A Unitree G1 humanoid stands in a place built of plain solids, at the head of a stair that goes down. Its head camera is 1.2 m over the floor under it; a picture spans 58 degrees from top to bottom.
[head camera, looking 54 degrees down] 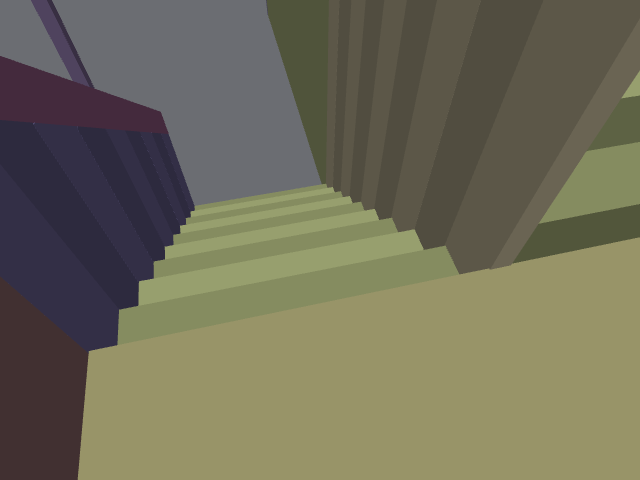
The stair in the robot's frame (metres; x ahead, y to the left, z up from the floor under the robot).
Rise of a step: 0.21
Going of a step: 0.24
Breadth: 1.25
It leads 13 degrees to the left of straight ahead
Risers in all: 10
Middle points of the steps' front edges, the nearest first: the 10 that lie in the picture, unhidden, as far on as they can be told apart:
0.62 0.06 0.00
0.86 0.11 -0.20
1.09 0.17 -0.41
1.33 0.22 -0.62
1.57 0.28 -0.82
1.80 0.33 -1.03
2.04 0.39 -1.23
2.28 0.44 -1.44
2.51 0.50 -1.65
2.75 0.55 -1.85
